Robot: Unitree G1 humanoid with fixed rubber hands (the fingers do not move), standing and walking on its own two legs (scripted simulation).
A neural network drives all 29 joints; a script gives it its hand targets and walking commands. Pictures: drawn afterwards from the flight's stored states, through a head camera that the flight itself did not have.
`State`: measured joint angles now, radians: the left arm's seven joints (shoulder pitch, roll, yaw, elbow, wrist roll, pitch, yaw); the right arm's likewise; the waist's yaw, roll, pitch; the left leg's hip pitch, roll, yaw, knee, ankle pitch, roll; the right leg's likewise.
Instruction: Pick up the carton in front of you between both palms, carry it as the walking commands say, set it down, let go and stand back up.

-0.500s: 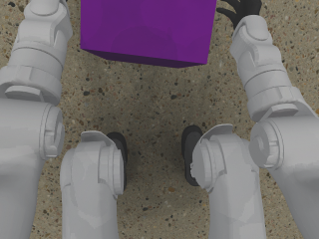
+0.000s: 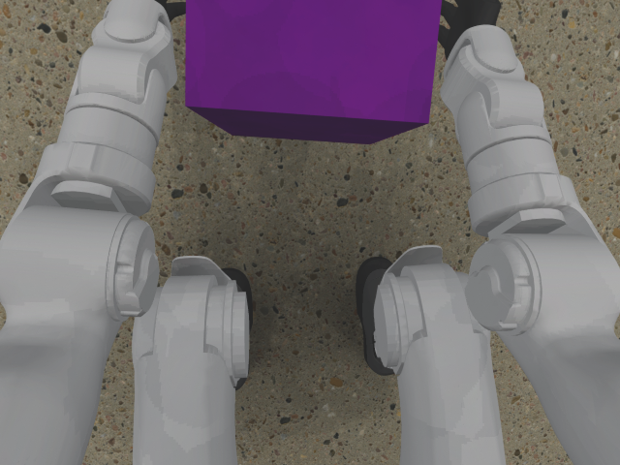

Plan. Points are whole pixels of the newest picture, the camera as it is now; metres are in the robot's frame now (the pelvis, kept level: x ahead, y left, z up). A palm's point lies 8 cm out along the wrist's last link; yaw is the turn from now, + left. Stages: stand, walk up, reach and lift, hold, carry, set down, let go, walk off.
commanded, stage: reach and lift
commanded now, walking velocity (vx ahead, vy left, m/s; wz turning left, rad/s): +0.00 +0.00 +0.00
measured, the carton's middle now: (309, 41) +0.55 +0.00 -0.23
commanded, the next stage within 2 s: none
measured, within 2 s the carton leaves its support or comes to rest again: neither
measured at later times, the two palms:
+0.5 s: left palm out of the picture +0.50 +0.16 +0.04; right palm out of the picture +0.49 -0.14 +0.04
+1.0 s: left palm out of the picture +0.45 +0.16 +0.19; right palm out of the picture +0.46 -0.14 +0.19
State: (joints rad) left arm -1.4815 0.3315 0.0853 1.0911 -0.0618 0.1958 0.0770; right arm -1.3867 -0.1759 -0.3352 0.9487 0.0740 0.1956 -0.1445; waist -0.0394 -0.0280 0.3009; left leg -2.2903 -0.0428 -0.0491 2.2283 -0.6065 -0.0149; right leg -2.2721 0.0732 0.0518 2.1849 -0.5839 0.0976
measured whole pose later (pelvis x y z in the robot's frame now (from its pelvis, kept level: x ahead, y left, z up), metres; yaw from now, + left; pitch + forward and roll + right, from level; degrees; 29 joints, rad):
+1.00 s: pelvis +0.03 -0.01 +0.23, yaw +3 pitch +36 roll -1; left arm -0.78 -0.03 0.37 0.68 0.20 0.36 0.04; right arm -0.73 0.10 -0.45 0.60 -0.18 0.35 -0.08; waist -0.02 0.00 -0.25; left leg -1.57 -0.10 -0.11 1.43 -0.49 -0.05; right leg -1.56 0.10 0.11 1.42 -0.49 0.06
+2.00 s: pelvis +0.08 -0.01 +0.41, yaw +4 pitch -3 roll +0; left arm -0.30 -0.16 0.30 0.42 0.30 0.62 0.00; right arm -0.31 0.16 -0.31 0.42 -0.30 0.60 0.00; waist 0.00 0.00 -0.03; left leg -0.19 -0.04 -0.14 0.47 -0.23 -0.02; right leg -0.19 0.04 0.15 0.47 -0.23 0.02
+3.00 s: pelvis +0.09 -0.01 +0.41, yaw +4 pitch -7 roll +0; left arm -0.25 -0.15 0.21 0.23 0.26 0.76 0.00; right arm -0.26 0.15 -0.22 0.23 -0.27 0.74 0.00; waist 0.00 0.00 -0.01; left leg -0.05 -0.03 -0.14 0.35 -0.19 -0.01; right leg -0.05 0.03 0.14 0.35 -0.19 0.01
